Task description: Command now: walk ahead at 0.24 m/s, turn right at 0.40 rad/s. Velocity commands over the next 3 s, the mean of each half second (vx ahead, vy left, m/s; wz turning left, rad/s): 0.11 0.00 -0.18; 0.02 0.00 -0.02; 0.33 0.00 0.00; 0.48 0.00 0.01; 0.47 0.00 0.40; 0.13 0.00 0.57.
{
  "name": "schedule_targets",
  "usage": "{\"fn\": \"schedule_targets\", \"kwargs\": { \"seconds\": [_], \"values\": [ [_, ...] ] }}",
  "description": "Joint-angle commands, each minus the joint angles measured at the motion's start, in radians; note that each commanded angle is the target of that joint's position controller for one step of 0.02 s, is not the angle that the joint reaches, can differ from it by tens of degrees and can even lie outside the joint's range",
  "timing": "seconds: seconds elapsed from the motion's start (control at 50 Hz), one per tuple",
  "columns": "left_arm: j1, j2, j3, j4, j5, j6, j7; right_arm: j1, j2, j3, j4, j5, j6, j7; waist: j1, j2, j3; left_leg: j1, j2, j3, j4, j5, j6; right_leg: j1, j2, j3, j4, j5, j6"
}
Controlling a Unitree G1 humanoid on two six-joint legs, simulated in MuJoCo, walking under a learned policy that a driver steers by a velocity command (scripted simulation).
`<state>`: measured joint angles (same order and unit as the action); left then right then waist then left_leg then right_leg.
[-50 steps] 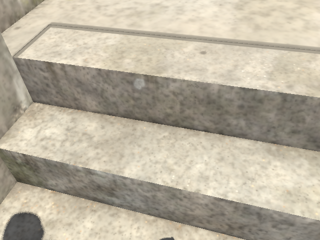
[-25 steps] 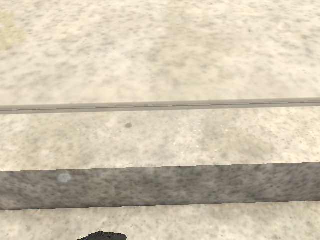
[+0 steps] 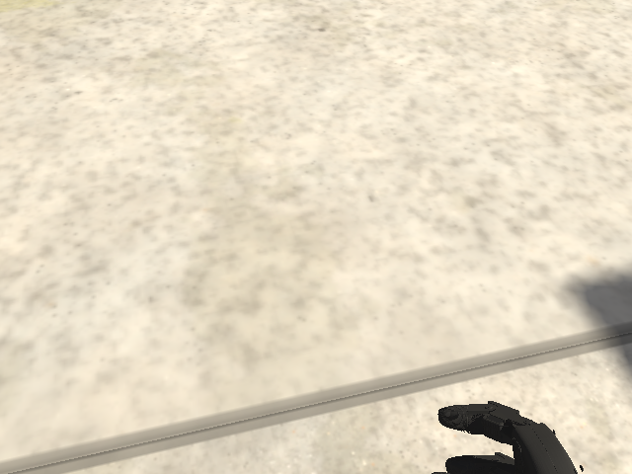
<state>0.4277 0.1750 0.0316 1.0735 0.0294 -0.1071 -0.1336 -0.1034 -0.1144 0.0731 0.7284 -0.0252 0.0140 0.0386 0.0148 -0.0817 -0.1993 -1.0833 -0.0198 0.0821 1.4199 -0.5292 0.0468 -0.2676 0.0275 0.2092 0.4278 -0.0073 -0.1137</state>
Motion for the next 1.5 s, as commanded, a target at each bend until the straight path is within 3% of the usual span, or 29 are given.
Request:
{"fn": "schedule_targets", "kwargs": {
  "seconds": [0.02, 0.04, 0.06, 0.1, 0.14, 0.22, 0.3, 0.34, 0.4, 0.42, 0.44, 0.46, 0.5, 0.58, 0.98, 1.04, 1.12, 1.16, 1.22, 1.24, 1.26, 1.28, 1.3, 1.32, 1.36, 1.4, 1.44, 1.48, 1.5],
  "values": [
    [-0.025, 0.073, 0.039, -0.082, 0.035, 0.006, -0.011, 0.516, -0.305, -0.108, 0.058, -0.059, 0.027, -0.019, -0.263, 0.505, -0.325, 0.947, 0.37, -1.142, -0.964, 0.274, 0.469, -0.511, 0.161, 0.103, 1.123, -0.064, 0.024],
    [-0.1, 0.09, 0.048, -0.089, -0.027, 0.019, 0.004, 0.425, -0.304, -0.109, 0.085, -0.054, -0.018, -0.016, -0.205, 0.374, -0.053, 0.766, 0.296, -1.083, -0.994, -0.258, 0.318, -0.772, 0.124, 0.192, 1.421, 0.029, -0.011],
    [-0.099, 0.068, 0.043, -0.077, -0.056, 0.024, 0.032, 0.265, -0.255, -0.108, 0.107, -0.04, -0.051, -0.004, -0.102, 0.288, 0.129, 0.599, 0.276, -0.873, -0.959, -0.336, 0.264, -0.848, 0.096, 0.164, 1.43, 0.034, -0.033],
    [-0.123, 0.039, 0.013, -0.083, -0.021, 0.043, 0.053, 0.236, -0.069, -0.079, 0.207, -0.022, -0.074, -0.008, -0.033, 0.02, 0.107, 0.542, 0.245, -0.604, -0.922, -0.112, 0.207, -0.821, 0.037, 0.094, 1.411, -0.007, -0.073],
    [-0.143, -0.015, -0.017, -0.092, -0.008, 0.058, 0.067, 0.146, 0.004, -0.062, 0.214, -0.002, -0.094, -0.017, 0.031, 0.037, 0.095, 0.528, 0.147, -0.373, -0.965, 0.084, 0.138, -0.813, 0.014, 0.064, 1.319, -0.097, -0.066],
    [-0.281, 0.044, -0.028, -0.132, 0.005, 0.064, 0.035, 0.224, -0.091, -0.084, 0.2, -0.054, -0.114, 0.015, -0.015, 0.111, 0.072, 0.613, 0.129, -0.139, -1.079, 0.262, 0.124, -0.822, -0.023, -0.11, 1.222, -0.057, 0.028],
    [-0.204, 0.134, 0.002, -0.115, 0.018, 0.056, 0.01, -0.041, -0.149, -0.068, 0.05, -0.024, -0.137, 0.026, 0.113, 0.069, 0.068, 0.266, 0.06, 0.047, -1.136, 0.393, 0.015, -0.211, -0.11, -0.217, 1.039, 0.074, 0.084],
    [-0.314, 0.106, -0.005, -0.15, 0.045, 0.055, 0.023, -0.023, -0.137, -0.052, 0.053, 0.023, -0.163, 0.01, 0.091, 0.082, 0.097, 0.438, 0.111, 0.002, -1.059, 0.524, 0.04, -0.173, -0.146, -0.206, 0.628, 0.04, 0.152],
    [-0.318, 0.079, -0.011, -0.16, 0.01, 0.053, 0.045, 0.332, -0.139, -0.083, 0.215, 0.057, -0.155, 0.066, 0.043, 0.131, 0.121, 0.838, 0.196, -0.122, -0.886, 0.808, 0.144, -0.214, -0.081, -0.296, 0.064, 0.043, 0.174],
    [-0.266, 0.095, -0.005, -0.146, 0.007, 0.041, 0.069, 0.417, -0.132, -0.093, 0.233, 0.041, -0.145, 0.094, 0.006, 0.18, 0.073, 0.91, 0.197, -0.125, -0.833, 0.872, 0.143, -0.151, -0.081, -0.285, 0.038, 0.121, 0.137],
    [-0.306, 0.179, 0.007, -0.17, -0.01, 0.031, 0.082, 0.622, -0.063, -0.095, 0.256, 0.025, -0.131, 0.094, -0.14, 0.032, -0.055, 0.949, 0.099, -0.057, -0.762, 0.71, 0.048, -0.018, -0.13, -0.174, 0.101, 0.473, 0.017],
    [-0.417, 0.116, -0.014, -0.209, -0.023, 0.024, 0.066, 0.716, -0.023, -0.077, 0.301, 0.036, -0.13, 0.092, -0.187, 0.028, -0.098, 0.938, 0.11, -0.08, -0.837, 0.565, -0.001, 0.033, -0.149, -0.157, 0.129, 0.447, -0.022],
    [-0.388, 0.076, 0.002, -0.177, -0.032, 0.042, 0.039, 0.376, -0.116, -0.089, 0.218, 0.023, -0.102, 0.086, -0.045, 0.027, 0.082, 0.861, 0.076, -0.034, -0.874, 0.413, -0.012, -0.125, -0.12, -0.174, 0.062, 0.049, 0.009],
    [-0.339, 0.095, 0.01, -0.171, -0.018, 0.034, 0.035, 0.334, -0.13, -0.104, 0.227, 0.013, -0.082, 0.062, -0.022, 0.062, 0.108, 0.804, 0.072, -0.023, -0.923, 0.304, -0.013, -0.038, -0.112, -0.155, 0.028, -0.11, 0.01],
    [-0.298, 0.078, 0.013, -0.177, -0.018, 0.048, 0.045, 0.484, -0.076, -0.091, 0.27, 0.023, -0.091, 0.046, -0.017, 0.096, 0.158, 0.817, 0.082, -0.03, -0.969, 0.325, -0.019, 0.031, -0.084, -0.224, 0.041, -0.082, 0.021],
    [-0.295, 0.138, 0.042, -0.179, 0.018, 0.063, 0.064, 0.535, -0.169, -0.123, 0.295, -0.028, -0.081, 0.022, -0.036, 0.143, 0.251, 0.794, 0.141, -0.125, -1.055, 0.024, 0.101, -0.112, -0.063, -0.229, 0.053, -0.47, -0.05],
    [-0.264, 0.058, 0.029, -0.186, 0.032, 0.054, 0.099, 0.539, -0.193, -0.134, 0.327, -0.039, -0.07, -0.002, -0.047, 0.223, 0.278, 0.886, 0.332, -0.352, -1.24, -0.049, 0.25, -0.241, -0.048, -0.272, 0.245, -0.301, -0.096],
    [-0.172, 0.053, 0.025, -0.175, 0.013, 0.044, 0.124, 0.393, -0.178, -0.127, 0.282, -0.033, -0.062, -0.007, 0.013, 0.172, 0.256, 0.789, 0.337, -0.3, -1.23, 0.065, 0.221, -0.067, -0.063, -0.24, 0.233, -0.22, -0.099],
    [0.013, 0.075, 0.044, -0.083, 0.017, 0.026, 0.103, 0.415, -0.169, -0.127, 0.294, -0.045, -0.042, 0.02, 0.04, 0.07, 0.177, 0.778, 0.186, -0.079, -0.946, 0.442, 0.196, 0.146, -0.053, -0.212, 0.083, -0.113, -0.123],
    [0.162, 0.11, 0.052, -0.021, 0.022, 0.021, 0.105, 0.46, -0.114, -0.115, 0.3, -0.057, -0.038, 0.041, 0.056, -0.075, 0.111, 0.64, 0.07, 0.01, -0.646, 0.539, 0.146, 0.312, -0.144, -0.018, -0.041, 0.019, -0.21],
    [0.425, 0.147, 0.056, 0.065, 0.018, 0.025, 0.11, 0.483, -0.08, -0.101, 0.315, -0.073, -0.037, 0.065, 0.144, -0.23, 0.085, 0.291, -0.011, 0.005, -0.237, 0.252, 0.096, 0.58, -0.329, 0.343, -0.198, 0.076, -0.36],
    [0.501, 0.169, 0.048, 0.106, 0.037, 0.033, 0.086, 0.452, -0.091, -0.103, 0.339, -0.036, -0.055, 0.074, 0.191, -0.258, 0.221, -0.058, -0.075, -0.131, 0.478, 0.116, 0.126, 0.568, -0.425, 0.486, -0.204, 0.054, -0.408],
    [0.468, 0.159, 0.039, 0.144, 0.075, 0.059, 0.076, 0.397, -0.067, -0.095, 0.324, -0.016, -0.08, 0.08, 0.173, -0.132, 0.24, -0.301, -0.108, -0.255, 1.032, 0.137, 0.193, 0.502, -0.428, 0.442, -0.142, 0.001, -0.352],
    [0.38, 0.077, 0.006, 0.158, 0.114, 0.085, 0.077, 0.282, -0.054, -0.087, 0.256, -0.007, -0.098, 0.085, 0.139, -0.026, 0.247, -0.501, -0.106, -0.261, 1.245, 0.137, 0.261, 0.481, -0.414, 0.331, -0.113, -0.095, -0.294],
    [0.233, -0.067, -0.072, 0.188, 0.107, 0.087, 0.071, 0.177, 0.018, -0.042, 0.091, -0.038, -0.068, 0.087, 0.027, 0.114, 0.207, -0.6, -0.014, -0.243, 1.247, 0.158, 0.346, 0.333, -0.387, 0.139, -0.124, -0.255, -0.201],
    [0.043, -0.048, -0.088, 0.146, 0.138, 0.057, 0.073, 0.126, 0.045, -0.012, -0.03, -0.036, -0.024, 0.082, -0.115, 0.11, 0.232, -0.413, 0.092, -0.123, 1.01, 0.17, 0.347, -0.012, -0.296, -0.082, -0.273, -0.403, -0.115],
    [-0.188, 0.051, -0.067, 0.03, 0.155, 0.012, 0.053, 0.06, -0.06, -0.031, -0.09, 0.041, -0.014, 0.051, -0.175, 0.091, 0.266, 0.123, 0.145, -0.049, 0.488, 0.308, 0.275, -0.547, -0.155, -0.267, -0.471, -0.384, -0.087],
    [-0.054, 0.117, -0.067, -0.004, 0.067, -0.013, 0.047, -0.081, -0.095, -0.023, -0.101, 0.03, 0.018, 0.055, -0.114, -0.015, 0.22, 0.462, 0.054, 0.125, 0.343, 0.221, 0.118, -0.676, -0.188, -0.22, -0.642, -0.032, -0.212],
    [0.056, 0.174, -0.058, 0.021, 0.043, -0.02, 0.037, -0.035, -0.079, -0.012, -0.088, 0.01, 0.036, 0.047, -0.11, -0.033, 0.201, 0.296, 0.017, 0.134, 0.229, 0.094, 0.093, -0.355, -0.266, -0.201, -0.519, 0.542, -0.232]
  ]
}}
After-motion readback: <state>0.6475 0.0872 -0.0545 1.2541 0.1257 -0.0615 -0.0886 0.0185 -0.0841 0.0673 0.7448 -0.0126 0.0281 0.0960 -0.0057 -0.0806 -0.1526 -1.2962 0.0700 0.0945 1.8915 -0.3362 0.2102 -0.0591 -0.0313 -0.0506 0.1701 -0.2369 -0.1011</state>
